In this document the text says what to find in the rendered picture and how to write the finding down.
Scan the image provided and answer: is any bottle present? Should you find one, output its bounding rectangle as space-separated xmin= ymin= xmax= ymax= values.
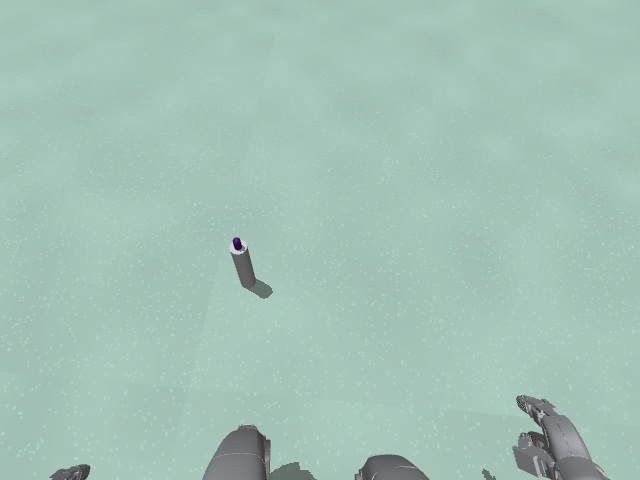
xmin=229 ymin=237 xmax=256 ymax=288

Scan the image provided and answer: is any right robot arm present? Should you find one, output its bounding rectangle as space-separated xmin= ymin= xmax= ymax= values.
xmin=553 ymin=456 xmax=610 ymax=480

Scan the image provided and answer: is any left robot hand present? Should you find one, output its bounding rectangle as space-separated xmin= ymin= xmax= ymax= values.
xmin=48 ymin=464 xmax=90 ymax=480

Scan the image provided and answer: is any right robot hand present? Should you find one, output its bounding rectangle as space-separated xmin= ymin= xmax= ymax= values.
xmin=512 ymin=395 xmax=592 ymax=480

